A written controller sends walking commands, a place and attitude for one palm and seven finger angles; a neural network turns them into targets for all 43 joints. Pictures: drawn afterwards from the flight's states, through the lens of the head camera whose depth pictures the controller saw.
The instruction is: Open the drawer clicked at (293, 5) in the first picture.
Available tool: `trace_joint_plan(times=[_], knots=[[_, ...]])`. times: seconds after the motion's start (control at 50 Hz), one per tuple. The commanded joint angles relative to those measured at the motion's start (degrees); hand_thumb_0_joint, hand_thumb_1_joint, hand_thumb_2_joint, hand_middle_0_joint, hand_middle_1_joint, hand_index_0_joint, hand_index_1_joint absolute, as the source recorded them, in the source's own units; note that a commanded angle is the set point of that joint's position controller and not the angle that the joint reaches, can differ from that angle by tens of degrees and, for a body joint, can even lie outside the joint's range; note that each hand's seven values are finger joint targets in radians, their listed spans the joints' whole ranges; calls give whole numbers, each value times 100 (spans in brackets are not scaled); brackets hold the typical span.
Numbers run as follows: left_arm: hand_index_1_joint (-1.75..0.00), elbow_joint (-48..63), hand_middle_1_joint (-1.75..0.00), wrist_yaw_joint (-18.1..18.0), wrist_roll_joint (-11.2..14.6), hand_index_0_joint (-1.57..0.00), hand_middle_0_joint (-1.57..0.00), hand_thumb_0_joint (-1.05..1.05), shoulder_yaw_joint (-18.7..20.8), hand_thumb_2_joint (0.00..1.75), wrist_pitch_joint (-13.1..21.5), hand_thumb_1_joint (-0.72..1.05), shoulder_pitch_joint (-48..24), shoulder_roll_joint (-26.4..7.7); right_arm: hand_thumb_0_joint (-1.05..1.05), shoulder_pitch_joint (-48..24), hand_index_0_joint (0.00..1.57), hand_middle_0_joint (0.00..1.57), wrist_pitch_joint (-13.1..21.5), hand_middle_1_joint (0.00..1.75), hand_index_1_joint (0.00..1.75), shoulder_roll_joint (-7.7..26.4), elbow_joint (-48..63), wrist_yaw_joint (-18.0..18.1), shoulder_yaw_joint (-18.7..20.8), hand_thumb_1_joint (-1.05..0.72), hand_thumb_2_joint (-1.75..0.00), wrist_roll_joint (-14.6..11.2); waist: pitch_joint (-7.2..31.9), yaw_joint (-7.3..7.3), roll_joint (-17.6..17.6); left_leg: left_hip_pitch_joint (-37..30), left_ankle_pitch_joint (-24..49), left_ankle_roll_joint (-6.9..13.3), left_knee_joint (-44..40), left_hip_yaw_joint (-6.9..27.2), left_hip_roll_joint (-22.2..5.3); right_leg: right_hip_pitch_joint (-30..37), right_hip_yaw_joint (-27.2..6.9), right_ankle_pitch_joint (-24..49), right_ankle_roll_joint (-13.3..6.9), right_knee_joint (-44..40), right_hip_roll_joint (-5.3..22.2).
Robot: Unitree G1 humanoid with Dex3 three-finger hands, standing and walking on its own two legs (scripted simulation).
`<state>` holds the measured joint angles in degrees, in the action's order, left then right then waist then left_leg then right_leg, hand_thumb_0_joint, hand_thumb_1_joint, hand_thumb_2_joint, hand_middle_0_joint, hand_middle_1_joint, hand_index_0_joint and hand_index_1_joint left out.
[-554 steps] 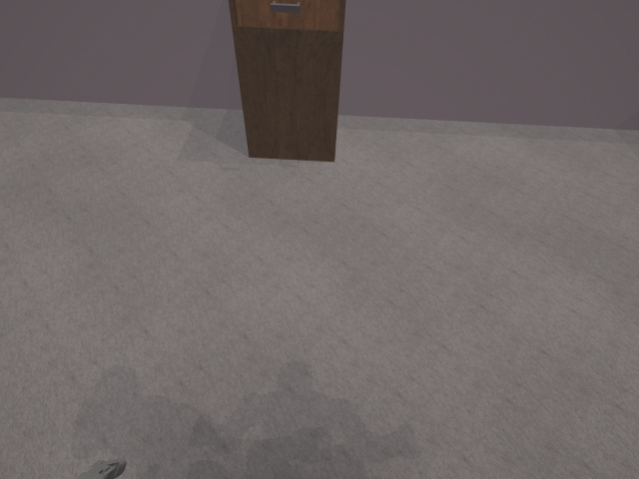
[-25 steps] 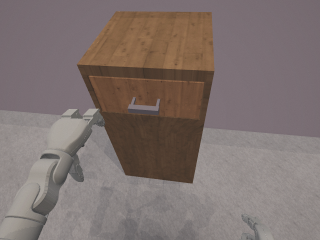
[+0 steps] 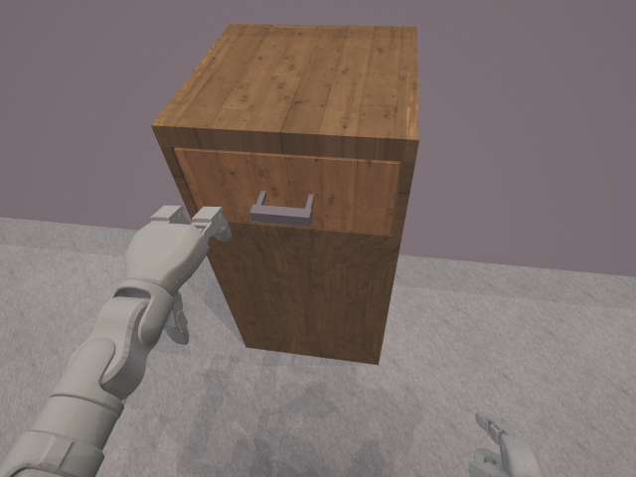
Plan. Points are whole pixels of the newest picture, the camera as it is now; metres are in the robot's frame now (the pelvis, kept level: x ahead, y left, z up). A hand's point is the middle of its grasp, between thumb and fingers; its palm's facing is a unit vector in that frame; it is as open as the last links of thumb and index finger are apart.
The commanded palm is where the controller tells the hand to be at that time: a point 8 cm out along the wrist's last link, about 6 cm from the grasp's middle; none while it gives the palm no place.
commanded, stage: move the hooked fingers above the handle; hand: left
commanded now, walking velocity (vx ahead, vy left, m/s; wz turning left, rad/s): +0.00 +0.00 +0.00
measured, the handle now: (283, 206) +0.56 +0.14 -0.03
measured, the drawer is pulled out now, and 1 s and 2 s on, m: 0.00 0.00 0.00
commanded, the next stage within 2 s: lower the fingers behind the handle in 1.96 s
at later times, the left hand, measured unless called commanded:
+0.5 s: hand (227, 239) +0.41 +0.19 +0.05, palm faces -0.02 -0.06 -1.00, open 13.9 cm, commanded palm +0.40 +0.19 +0.11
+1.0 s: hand (266, 216) +0.48 +0.15 +0.03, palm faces -0.05 -0.03 -1.00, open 13.9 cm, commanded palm +0.47 +0.15 +0.09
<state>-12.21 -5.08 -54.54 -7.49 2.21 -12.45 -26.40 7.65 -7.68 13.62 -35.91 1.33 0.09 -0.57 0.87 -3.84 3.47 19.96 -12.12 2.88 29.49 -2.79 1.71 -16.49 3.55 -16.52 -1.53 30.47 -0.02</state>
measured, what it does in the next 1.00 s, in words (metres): stands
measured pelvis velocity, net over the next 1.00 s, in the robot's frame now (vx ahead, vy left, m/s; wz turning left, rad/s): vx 0.03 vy -0.01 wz -0.02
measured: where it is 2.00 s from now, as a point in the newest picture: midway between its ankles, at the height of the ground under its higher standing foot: outside the picture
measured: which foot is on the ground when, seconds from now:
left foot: down 0.00-1.00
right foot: down 0.00-1.00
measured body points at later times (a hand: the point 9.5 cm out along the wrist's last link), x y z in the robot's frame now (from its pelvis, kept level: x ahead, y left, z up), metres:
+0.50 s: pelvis +0.02 -0.01 -0.01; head +0.06 -0.03 +0.44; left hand +0.41 +0.19 +0.10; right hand +0.13 -0.27 -0.14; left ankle +0.03 +0.09 -0.73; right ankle -0.01 -0.10 -0.73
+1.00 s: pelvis +0.03 -0.01 -0.01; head +0.09 -0.03 +0.43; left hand +0.48 +0.15 +0.09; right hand +0.09 -0.28 -0.15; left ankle +0.03 +0.09 -0.73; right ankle -0.01 -0.10 -0.73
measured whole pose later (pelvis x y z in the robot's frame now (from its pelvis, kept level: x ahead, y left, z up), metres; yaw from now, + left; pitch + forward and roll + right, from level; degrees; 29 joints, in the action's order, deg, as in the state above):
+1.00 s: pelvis +0.03 -0.01 -0.01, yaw -1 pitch +13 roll +0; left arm -48.2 -13.1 -59.7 -9.5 -0.4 -39.7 -20.6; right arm 16.5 -9.9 13.8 -38.5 0.6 3.3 -0.7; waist 6.4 2.9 2.5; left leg 32.0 -17.6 2.0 37.0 -3.5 0.3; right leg -28.7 2.6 -21.4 -2.5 37.5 -1.2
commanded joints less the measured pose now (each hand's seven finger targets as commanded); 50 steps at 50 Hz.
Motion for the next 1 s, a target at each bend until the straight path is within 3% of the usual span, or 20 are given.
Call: trace_joint_plan(times=[0.0,0.04,0.1,0.14,0.2,0.24,0.26,0.28,0.34,0.4,0.48,0.52,0.58,0.62,0.72,0.76,0.86,0.9,0.92,0.98], knots=[[-120,792,-120,-412,-38,-30,-30,0,843,30,-57,-50,-2152,-1147,0,-329,20,20,165,30,30,688,701,74,254,-90,-90,-26,1568,81,-198,-956,800,-70,-278,311,3,-21,-285,663,-89,-416,-174],[-120,443,-120,-410,-36,-30,-30,0,550,30,-160,-50,-2434,-876,0,-291,20,20,139,30,30,673,681,76,236,-90,-90,-58,1382,164,-301,-814,647,-58,-274,273,-1,-150,-275,588,-77,-414,-140],[-120,260,-120,-413,-129,-30,-30,0,689,30,-243,-50,-2661,-1084,0,-207,20,20,107,30,30,734,699,87,265,-90,-90,-54,1669,134,-349,-787,754,-42,-213,263,12,-20,-309,707,-84,-343,-157],[-120,234,-120,-406,-112,-30,-30,0,634,30,-229,-50,-2708,-1038,0,-140,20,20,96,30,30,714,714,93,281,-90,-90,-47,1816,129,-297,-806,946,-17,-138,235,12,69,-343,971,-86,-280,-122],[-120,57,-120,-375,-89,-30,-30,0,789,30,-204,-50,-2584,-1123,0,-73,20,20,65,30,30,749,725,89,317,-90,-90,-57,1895,111,-425,-682,1134,2,-53,210,32,188,-387,1299,-72,-223,-142],[-120,-77,-120,-391,-79,-30,-30,0,708,30,-181,-50,-2693,-1063,0,-12,20,20,60,30,30,746,692,106,327,-90,-90,-71,1742,175,-400,-599,1109,14,-11,171,35,79,-397,1363,-60,-204,-124],[-120,-87,-120,-407,-95,-30,-30,0,707,30,-151,-50,-2817,-1070,0,58,20,20,60,30,30,763,662,108,346,-90,-90,-64,1838,190,-475,-594,1188,18,14,170,28,98,-398,1467,-55,-164,-125],[-120,-39,-120,-435,-103,-30,-30,0,803,30,-122,-50,-2745,-1159,0,88,20,20,68,30,30,766,683,106,370,-90,-90,-64,1951,141,-337,-604,1264,17,40,170,38,145,-412,1543,-66,-126,-129],[-120,-42,-120,-518,-138,-30,-30,0,654,30,-72,-50,-2951,-977,0,206,20,20,73,30,30,754,647,82,437,-90,-90,-65,2056,224,-235,-714,1450,17,152,174,27,-10,-398,1664,-76,-54,-153],[-120,-348,-120,-586,-168,-30,-30,0,615,30,-104,-50,-3247,-943,0,317,20,20,59,30,30,789,579,82,457,-90,-90,-84,1964,332,-440,-578,1377,17,203,175,35,-119,-382,1640,-65,-35,-173],[-120,-477,-120,-702,-251,-30,-30,0,419,30,-131,-50,-3592,-770,0,459,20,20,41,30,30,766,510,60,509,-90,-90,-72,2284,375,-199,-745,1637,9,333,185,31,-243,-376,1823,-85,93,-186],[-120,-765,-120,-744,-273,-30,-30,0,588,30,-173,-50,-3690,-952,0,526,20,20,18,30,30,797,454,66,510,-90,-90,-71,2254,396,-383,-631,1618,20,364,165,27,-204,-376,1901,-72,104,-187],[-120,-1062,-120,-790,-313,-30,-30,0,310,30,-248,-50,-4004,-652,0,585,20,20,-13,30,30,775,427,57,504,-90,-90,-76,2259,473,-307,-611,1649,17,407,150,33,-334,-353,1931,-77,147,-189],[-120,-1449,-120,-804,-360,-30,-30,0,443,30,-304,-50,-4208,-839,0,633,20,20,-43,30,30,803,394,73,486,-90,-90,-78,2167,507,-490,-444,1533,29,424,137,37,-328,-356,1905,-62,149,-187],[-120,-1662,-120,-858,-408,-30,-30,0,461,30,-236,-50,-4580,-820,0,828,20,20,-70,30,30,784,397,61,522,-90,-90,-46,2675,481,-260,-552,1877,27,541,129,30,-248,-371,2214,-85,290,-194],[-120,-1910,-120,-877,-420,-30,-30,0,300,30,-234,-50,-4534,-551,0,878,20,20,-90,30,30,762,377,39,538,-90,-90,-32,2549,557,-395,-489,1988,27,589,134,19,-355,-332,2330,-69,324,-204],[-120,-2268,-120,-981,-477,-30,-30,0,164,30,-268,-50,-4985,-417,0,1037,20,20,-119,30,30,788,324,6,555,-90,-90,-40,2424,701,-430,-315,1722,31,620,123,16,-585,-333,2078,-63,308,-215],[-120,-2464,-120,-1043,-505,-30,-30,0,235,30,-282,-50,-5276,-514,0,1118,20,20,-113,30,30,806,253,18,571,-90,-90,-29,2438,795,-493,-262,1672,40,668,142,14,-647,-349,2021,-60,313,-222],[-120,-2334,-120,-1103,-520,-30,-30,0,301,30,-250,-50,-5553,-640,0,1183,20,20,-104,30,30,817,242,23,578,-90,-90,-22,2656,789,-386,-295,1666,45,690,140,19,-619,-380,2053,-52,350,-214],[-120,-2642,-120,-1224,-533,-30,-30,0,192,30,-282,-50,-5637,-425,0,1310,20,20,-87,30,30,787,163,7,604,-90,-90,1,2762,858,-314,-344,1803,34,767,140,12,-726,-342,2130,-58,411,-234]])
